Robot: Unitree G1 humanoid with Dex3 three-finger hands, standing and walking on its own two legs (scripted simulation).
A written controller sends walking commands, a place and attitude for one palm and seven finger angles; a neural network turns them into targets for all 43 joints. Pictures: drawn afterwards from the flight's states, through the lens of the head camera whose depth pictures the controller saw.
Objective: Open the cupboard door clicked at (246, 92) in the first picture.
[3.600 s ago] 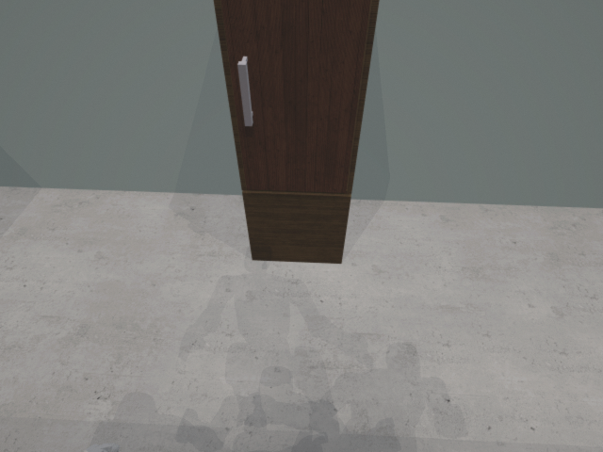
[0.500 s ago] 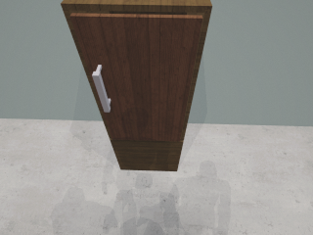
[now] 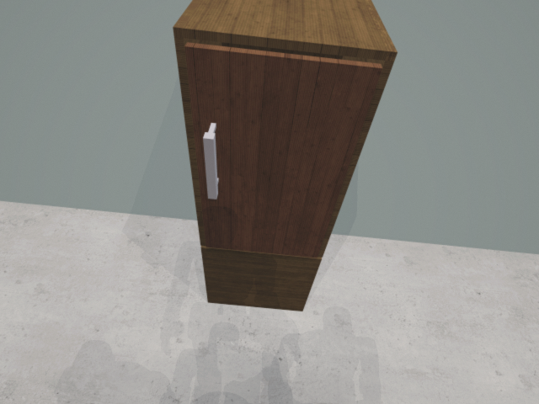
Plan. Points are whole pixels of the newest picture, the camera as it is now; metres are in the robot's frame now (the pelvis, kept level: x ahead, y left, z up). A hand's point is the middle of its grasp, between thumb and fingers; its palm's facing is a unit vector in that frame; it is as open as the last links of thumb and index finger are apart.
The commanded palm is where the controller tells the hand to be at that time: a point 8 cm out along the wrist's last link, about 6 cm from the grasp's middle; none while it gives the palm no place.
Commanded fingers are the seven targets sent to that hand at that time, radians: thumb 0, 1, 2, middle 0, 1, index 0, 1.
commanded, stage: come to a stop and stand still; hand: left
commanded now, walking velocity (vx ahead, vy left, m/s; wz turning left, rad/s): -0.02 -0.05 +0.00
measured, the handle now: (212, 162) +0.58 +0.16 +0.01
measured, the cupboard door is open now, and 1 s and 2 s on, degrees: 0 0 0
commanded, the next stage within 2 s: look again from close up in 0.90 s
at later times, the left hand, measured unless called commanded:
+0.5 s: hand out of the picture +0.02 +0.14 -0.17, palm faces +0.00 -0.97 -0.25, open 7.3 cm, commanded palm none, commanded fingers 0.00 0.90 0.90 -0.20 -0.30 -0.20 -0.30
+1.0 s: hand out of the picture +0.01 +0.11 -0.18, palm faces +0.03 -0.98 -0.20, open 7.3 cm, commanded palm none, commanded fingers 0.00 0.90 0.90 -0.20 -0.30 -0.20 -0.30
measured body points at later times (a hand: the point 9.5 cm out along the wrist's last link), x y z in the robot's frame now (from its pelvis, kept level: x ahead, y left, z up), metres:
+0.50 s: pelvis +0.01 -0.04 -0.01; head +0.01 -0.08 +0.44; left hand +0.02 +0.19 -0.15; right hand -0.01 -0.24 -0.19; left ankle -0.02 +0.10 -0.75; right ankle -0.02 -0.13 -0.75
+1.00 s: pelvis +0.01 -0.06 -0.01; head +0.02 -0.08 +0.44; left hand +0.00 +0.16 -0.16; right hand +0.01 -0.28 -0.18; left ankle -0.02 +0.10 -0.75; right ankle -0.02 -0.13 -0.75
